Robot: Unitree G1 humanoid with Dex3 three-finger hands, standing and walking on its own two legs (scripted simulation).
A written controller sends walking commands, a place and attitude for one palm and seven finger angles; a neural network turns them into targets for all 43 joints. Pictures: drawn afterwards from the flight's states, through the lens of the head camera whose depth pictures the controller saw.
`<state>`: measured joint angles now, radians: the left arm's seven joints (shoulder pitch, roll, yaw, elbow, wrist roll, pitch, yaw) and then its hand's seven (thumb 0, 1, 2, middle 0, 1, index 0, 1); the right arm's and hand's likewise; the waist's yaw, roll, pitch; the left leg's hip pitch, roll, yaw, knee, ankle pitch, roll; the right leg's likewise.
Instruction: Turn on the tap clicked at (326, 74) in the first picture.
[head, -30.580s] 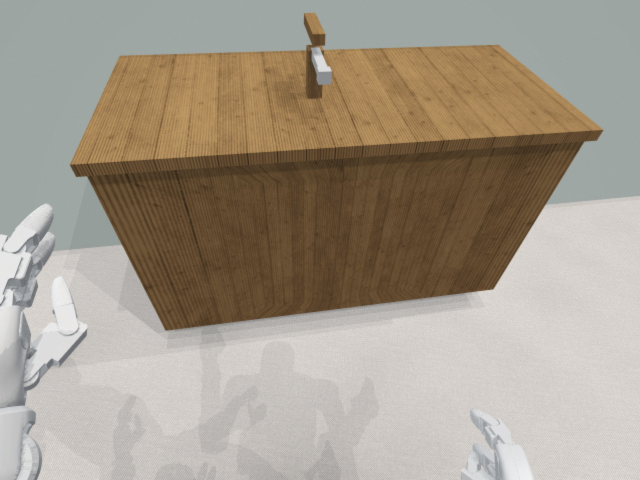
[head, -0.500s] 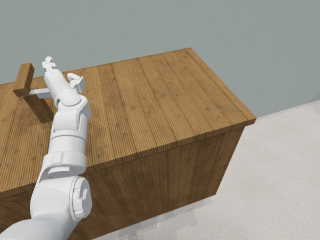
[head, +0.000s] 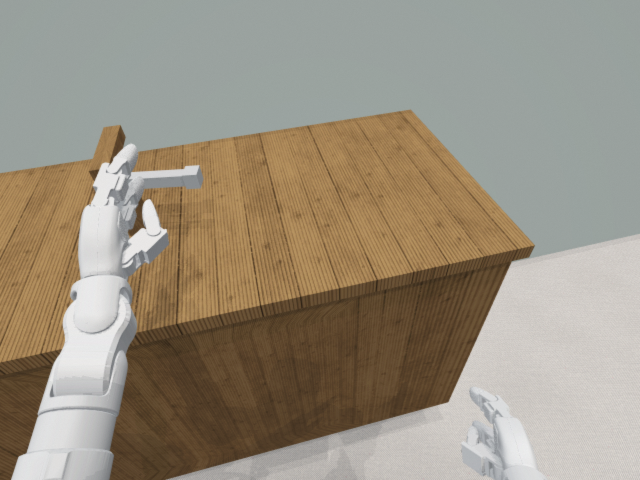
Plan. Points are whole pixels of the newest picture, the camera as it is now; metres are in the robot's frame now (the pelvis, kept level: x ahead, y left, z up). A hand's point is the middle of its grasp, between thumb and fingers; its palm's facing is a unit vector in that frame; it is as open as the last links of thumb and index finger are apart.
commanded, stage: draw the hand back beside the body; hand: left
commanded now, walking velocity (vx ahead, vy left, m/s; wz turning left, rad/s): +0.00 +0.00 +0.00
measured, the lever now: (193, 177) +0.54 +0.28 +0.11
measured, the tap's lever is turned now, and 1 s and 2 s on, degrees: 79 79 79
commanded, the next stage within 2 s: step back with the hand held close in 0.86 s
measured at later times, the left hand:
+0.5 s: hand (113, 310) +0.23 +0.24 +0.16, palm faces +0.37 -0.87 -0.33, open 7.4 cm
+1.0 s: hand (103, 338) +0.20 +0.23 +0.16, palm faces +0.41 -0.85 -0.35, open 7.4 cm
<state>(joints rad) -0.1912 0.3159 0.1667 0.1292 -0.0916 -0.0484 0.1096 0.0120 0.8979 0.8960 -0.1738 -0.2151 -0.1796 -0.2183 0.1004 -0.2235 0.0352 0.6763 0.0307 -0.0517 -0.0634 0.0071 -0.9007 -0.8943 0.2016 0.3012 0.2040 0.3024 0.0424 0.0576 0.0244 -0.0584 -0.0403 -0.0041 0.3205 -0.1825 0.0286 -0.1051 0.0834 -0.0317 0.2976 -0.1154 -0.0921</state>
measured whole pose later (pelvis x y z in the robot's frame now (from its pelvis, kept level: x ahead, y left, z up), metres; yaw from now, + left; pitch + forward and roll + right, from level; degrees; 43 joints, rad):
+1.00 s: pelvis +0.00 -0.01 +0.00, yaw +0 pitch -8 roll +0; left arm 0.37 0.32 0.25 -0.30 -0.07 -0.12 0.10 0.01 0.89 0.90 -0.21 -0.30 -0.21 -0.30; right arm 0.16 -0.21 0.02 0.68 -0.01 -0.12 -0.05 0.01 -0.90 -0.89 0.20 0.30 0.21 0.30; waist 0.06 0.08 0.07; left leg 0.00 -0.03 -0.01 0.32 -0.19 0.02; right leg -0.03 0.10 -0.04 0.26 -0.10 -0.10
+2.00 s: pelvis -0.11 +0.02 -0.01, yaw -3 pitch +6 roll +0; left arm 0.40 0.39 0.32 -0.54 -0.05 -0.10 0.14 0.01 0.90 0.90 -0.21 -0.30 -0.21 -0.30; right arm 0.04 -0.16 0.03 0.60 -0.01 -0.06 -0.03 0.01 -0.90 -0.89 0.21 0.30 0.21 0.30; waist 0.04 -0.02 0.04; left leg -0.44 -0.04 0.07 0.31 0.02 0.06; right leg -0.18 0.03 0.07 0.50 -0.37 0.00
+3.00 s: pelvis -0.38 -0.07 -0.02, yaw +3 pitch +0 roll +3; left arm 0.47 0.37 0.35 -0.45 -0.04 -0.13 0.17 0.01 0.89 0.89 -0.21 -0.30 -0.22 -0.30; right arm 0.27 -0.28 -0.07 0.61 0.01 -0.11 -0.08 0.01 -0.90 -0.89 0.20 0.30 0.20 0.30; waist -0.05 0.00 -0.03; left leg -0.15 0.02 0.04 0.47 -0.31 0.01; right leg -0.48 -0.02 -0.04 0.79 -0.36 0.00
